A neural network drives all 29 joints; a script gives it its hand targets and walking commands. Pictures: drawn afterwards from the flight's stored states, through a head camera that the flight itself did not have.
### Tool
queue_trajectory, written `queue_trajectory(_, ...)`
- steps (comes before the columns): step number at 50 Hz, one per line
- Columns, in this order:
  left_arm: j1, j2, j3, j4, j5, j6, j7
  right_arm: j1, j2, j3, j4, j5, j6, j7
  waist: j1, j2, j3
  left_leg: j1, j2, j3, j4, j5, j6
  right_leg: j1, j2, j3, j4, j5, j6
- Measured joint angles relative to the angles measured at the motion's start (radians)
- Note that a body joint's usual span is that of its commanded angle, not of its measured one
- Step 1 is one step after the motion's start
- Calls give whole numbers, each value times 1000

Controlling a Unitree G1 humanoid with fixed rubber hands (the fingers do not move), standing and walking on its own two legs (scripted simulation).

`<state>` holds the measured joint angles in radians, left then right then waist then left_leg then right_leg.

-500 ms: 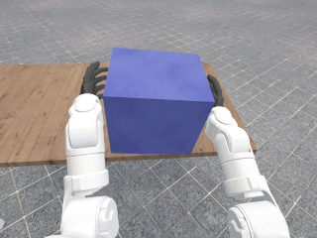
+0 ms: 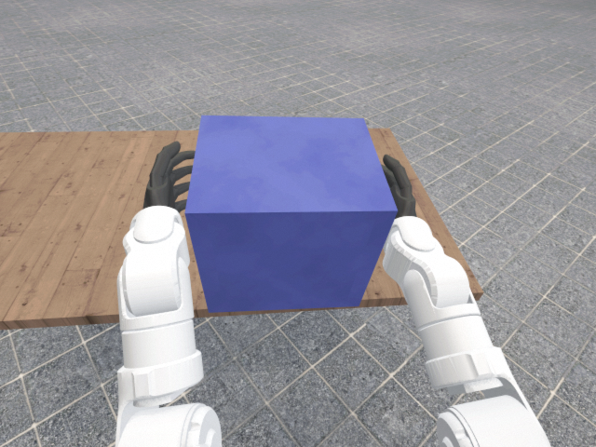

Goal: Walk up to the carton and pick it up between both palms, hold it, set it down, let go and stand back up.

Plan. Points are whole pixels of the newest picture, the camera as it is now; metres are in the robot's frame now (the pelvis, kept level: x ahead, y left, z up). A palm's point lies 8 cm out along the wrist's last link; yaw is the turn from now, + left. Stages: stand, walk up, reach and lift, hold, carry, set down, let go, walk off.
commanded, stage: hold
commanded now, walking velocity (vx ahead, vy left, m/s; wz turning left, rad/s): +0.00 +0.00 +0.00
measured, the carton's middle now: (285, 216) +0.34 +0.01 +0.17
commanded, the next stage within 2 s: none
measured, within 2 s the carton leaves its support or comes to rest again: neither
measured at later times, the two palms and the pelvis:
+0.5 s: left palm (174, 183) +0.36 +0.15 +0.21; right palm (397, 208) +0.35 -0.14 +0.16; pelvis -0.01 +0.00 +0.00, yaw -1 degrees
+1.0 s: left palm (171, 193) +0.34 +0.14 +0.21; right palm (410, 215) +0.32 -0.14 +0.18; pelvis -0.01 +0.00 +0.00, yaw -1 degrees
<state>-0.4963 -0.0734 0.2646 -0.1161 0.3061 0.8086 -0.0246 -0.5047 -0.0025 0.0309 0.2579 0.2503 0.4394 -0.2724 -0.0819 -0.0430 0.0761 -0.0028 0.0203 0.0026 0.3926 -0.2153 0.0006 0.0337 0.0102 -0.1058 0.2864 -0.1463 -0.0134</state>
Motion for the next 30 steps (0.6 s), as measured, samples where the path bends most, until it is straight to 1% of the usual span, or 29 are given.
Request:
queue_trajectory(4, 5, 4, -14, -33, -5, 10, 2, 16, 7, -8, -36, 4, -1, -2, 4, -1, 2, -11, -1, 2, 1, 6, 0, -11, -1, 2, 0, 7, 0)
queue_trajectory(8, -25, 11, -19, -21, -6, 14, 5, 3, 13, -30, -40, -9, 1, 3, 7, 4, 2, -25, -3, 5, -4, 18, 3, -27, -3, 4, -3, 19, 0)
queue_trajectory(11, -74, 13, -11, 31, 3, 13, 8, -30, 25, -66, -4, -37, 3, 22, 12, 7, -1, -36, -5, 11, -13, 29, 6, -47, -6, 10, 2, 26, 0)
queue_trajectory(15, -156, 20, 11, 133, 16, 5, 11, -87, 38, -119, 75, -80, -4, 50, 23, 9, -1, -48, -10, 25, -31, 46, 11, -78, -11, 24, 14, 30, 0)
queue_trajectory(18, -207, 24, 28, 198, 18, -7, 12, -120, 41, -144, 123, -100, -16, 60, 33, 11, -4, -59, -12, 33, -45, 56, 13, -101, -13, 31, 22, 31, 0)
queue_trajectory(20, -221, 25, 32, 214, 17, -17, 15, -130, 37, -146, 139, -102, -29, 62, 37, 13, -7, -66, -12, 32, -48, 58, 12, -108, -13, 31, 21, 31, -2)
queue_trajectory(25, -191, 22, 31, 188, 16, -28, 16, -123, 21, -107, 150, -87, -51, 56, 30, 20, -9, -57, -7, 18, -42, 45, 4, -85, -7, 17, 7, 23, -4)
queue_trajectory(30, -86, 14, 16, 94, 4, -21, 7, -54, 1, -27, 78, -36, -40, 21, 11, 18, -5, -22, -1, -3, -25, 17, -3, -29, -1, -3, -6, 5, -5)
